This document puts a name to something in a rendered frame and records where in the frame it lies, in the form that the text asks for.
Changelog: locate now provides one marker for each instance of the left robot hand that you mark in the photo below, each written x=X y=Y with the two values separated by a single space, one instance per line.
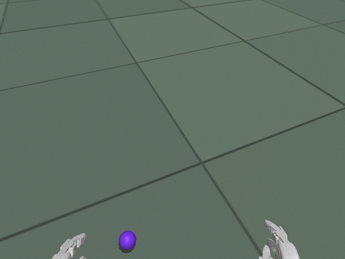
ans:
x=70 y=247

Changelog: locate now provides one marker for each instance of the ball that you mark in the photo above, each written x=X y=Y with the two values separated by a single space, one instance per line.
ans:
x=127 y=240

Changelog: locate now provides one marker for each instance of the right robot hand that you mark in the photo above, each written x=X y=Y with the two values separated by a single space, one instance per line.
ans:
x=281 y=247

